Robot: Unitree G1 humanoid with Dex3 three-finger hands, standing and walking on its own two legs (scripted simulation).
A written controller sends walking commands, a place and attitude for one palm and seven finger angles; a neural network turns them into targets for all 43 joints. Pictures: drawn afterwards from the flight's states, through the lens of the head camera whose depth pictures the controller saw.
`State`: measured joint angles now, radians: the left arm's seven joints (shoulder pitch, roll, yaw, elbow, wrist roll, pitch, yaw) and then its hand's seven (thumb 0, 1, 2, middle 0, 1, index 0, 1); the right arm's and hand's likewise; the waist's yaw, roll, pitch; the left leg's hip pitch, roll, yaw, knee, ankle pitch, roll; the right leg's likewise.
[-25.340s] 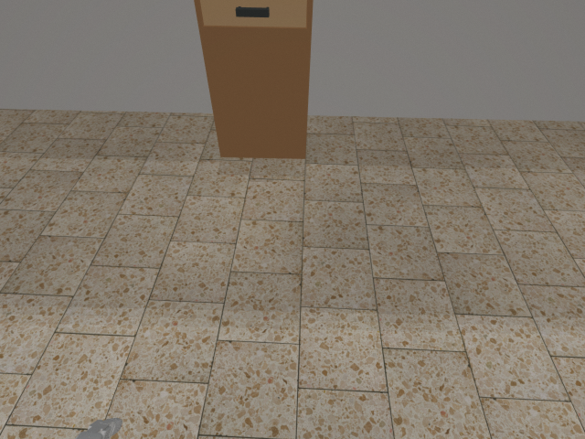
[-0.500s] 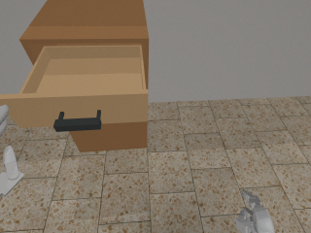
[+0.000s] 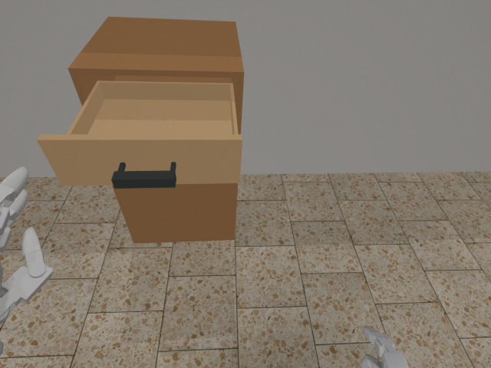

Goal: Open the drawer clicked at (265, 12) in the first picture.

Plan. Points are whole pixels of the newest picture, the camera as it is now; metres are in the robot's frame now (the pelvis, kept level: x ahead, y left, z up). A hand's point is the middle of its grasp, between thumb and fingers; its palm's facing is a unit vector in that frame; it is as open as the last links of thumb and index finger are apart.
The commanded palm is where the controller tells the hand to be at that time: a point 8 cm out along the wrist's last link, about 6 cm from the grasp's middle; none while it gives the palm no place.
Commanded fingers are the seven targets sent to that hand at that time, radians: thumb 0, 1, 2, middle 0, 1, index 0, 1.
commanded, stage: stop stepping back and stand still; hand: left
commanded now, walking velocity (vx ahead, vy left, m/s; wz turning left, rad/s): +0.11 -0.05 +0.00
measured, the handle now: (146, 172) +0.52 +0.24 +0.00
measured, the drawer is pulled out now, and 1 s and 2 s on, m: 0.29 0.29 0.29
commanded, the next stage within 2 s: let the arm hang, fingers relaxed in 0.08 s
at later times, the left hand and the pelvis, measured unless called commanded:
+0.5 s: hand out of the picture +0.06 +0.16 -0.17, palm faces +0.09 -0.98 -0.17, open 7.0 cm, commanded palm none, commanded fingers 0.00 0.90 0.90 -0.20 -0.30 -0.20 -0.30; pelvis +0.00 -0.02 -0.01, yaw +2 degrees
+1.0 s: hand out of the picture -0.01 +0.18 -0.16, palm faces +0.05 -0.98 -0.21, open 7.4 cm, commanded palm none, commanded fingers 0.00 0.90 0.90 -0.20 -0.30 -0.20 -0.30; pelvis -0.01 +0.00 +0.01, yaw +1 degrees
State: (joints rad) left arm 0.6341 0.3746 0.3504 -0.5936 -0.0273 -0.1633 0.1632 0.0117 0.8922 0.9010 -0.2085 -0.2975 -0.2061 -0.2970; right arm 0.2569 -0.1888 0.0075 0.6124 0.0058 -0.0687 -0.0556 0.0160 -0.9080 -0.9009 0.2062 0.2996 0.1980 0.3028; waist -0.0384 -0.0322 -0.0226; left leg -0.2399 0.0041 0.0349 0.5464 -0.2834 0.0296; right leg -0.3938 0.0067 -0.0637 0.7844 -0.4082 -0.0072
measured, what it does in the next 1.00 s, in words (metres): steps on the spot: right foot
